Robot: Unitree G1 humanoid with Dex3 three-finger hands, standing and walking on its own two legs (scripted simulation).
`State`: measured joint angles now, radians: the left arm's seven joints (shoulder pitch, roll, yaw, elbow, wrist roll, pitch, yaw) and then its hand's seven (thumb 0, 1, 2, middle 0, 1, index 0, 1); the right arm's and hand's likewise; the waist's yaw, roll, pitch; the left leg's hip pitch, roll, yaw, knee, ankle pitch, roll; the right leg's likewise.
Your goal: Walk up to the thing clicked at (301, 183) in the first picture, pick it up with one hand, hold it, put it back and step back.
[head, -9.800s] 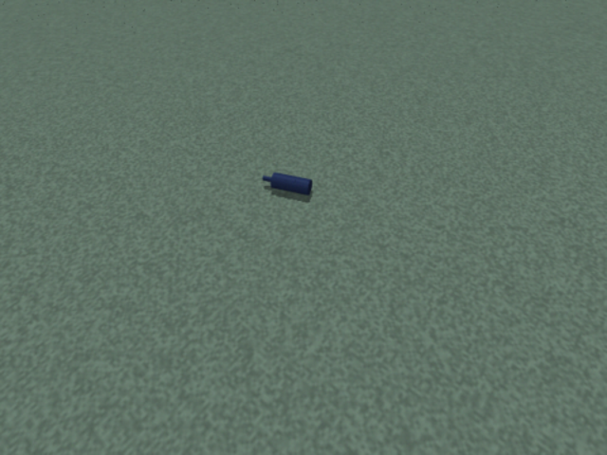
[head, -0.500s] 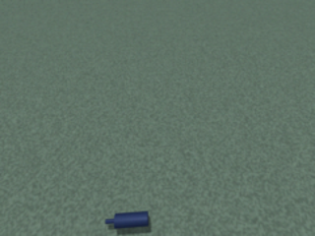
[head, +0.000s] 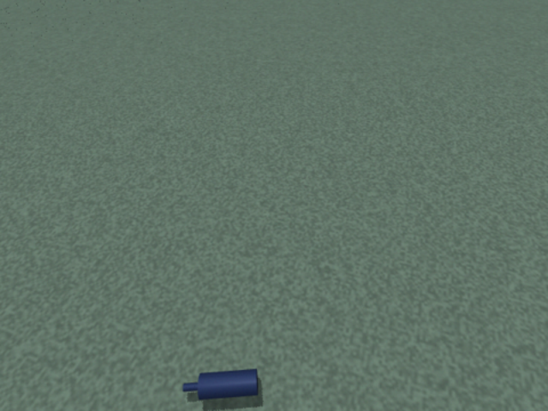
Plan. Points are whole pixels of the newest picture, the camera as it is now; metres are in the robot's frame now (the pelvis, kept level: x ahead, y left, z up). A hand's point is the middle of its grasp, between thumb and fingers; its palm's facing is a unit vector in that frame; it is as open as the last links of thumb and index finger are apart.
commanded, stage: stand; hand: left
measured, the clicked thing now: (220, 384) +0.35 +0.21 -0.74
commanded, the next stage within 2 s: walk up in 0.58 s
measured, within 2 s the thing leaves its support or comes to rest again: neither
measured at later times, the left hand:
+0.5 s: hand out of the picture +0.07 +0.25 -0.16, palm faces -0.03 -0.94 -0.35, open 7.4 cm
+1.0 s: hand out of the picture +0.03 +0.17 -0.18, palm faces -0.09 -0.92 -0.38, open 7.4 cm
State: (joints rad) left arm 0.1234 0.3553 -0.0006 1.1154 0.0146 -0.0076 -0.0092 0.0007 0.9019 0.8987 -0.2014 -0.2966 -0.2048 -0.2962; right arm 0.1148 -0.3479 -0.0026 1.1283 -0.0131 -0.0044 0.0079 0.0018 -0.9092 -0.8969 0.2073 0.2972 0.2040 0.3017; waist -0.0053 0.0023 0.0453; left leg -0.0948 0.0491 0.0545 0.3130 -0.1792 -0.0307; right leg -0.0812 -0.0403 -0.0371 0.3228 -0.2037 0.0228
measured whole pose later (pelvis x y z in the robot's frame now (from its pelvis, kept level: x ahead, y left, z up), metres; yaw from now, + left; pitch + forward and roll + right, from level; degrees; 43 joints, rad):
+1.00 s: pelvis -0.06 -0.10 -0.04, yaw -2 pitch -2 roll +0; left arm 0.17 0.37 0.07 0.88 0.04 0.07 -0.04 0.00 0.90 0.90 -0.20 -0.30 -0.20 -0.30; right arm 0.16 -0.48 -0.09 0.89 0.00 0.03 -0.06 0.00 -0.91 -0.90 0.21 0.30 0.20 0.30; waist -0.01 0.03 0.18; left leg -0.49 0.00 -0.12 1.13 -0.56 0.01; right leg -0.34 -0.02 0.05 0.75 -0.38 0.02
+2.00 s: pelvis -0.08 -0.08 +0.00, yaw +2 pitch -3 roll +0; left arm 0.12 0.36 0.00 1.09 0.01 -0.03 0.00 0.00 0.90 0.90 -0.20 -0.30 -0.21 -0.30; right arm 0.12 -0.34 -0.02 1.06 -0.01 0.00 0.02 0.00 -0.91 -0.90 0.21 0.30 0.20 0.30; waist 0.00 -0.01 0.06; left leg -0.12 -0.02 0.00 0.39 -0.22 0.02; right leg -0.12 -0.02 0.01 0.37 -0.21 0.02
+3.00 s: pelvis -0.07 -0.09 +0.00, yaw +2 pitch -2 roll +0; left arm 0.09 0.35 0.00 1.13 0.01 -0.01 -0.01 0.00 0.90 0.90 -0.20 -0.30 -0.20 -0.30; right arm 0.10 -0.34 -0.01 1.13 -0.01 -0.01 0.01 0.00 -0.91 -0.90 0.21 0.30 0.20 0.30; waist -0.01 0.00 0.06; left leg -0.08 -0.01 0.01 0.30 -0.18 0.01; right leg -0.09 -0.02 0.01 0.31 -0.18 0.01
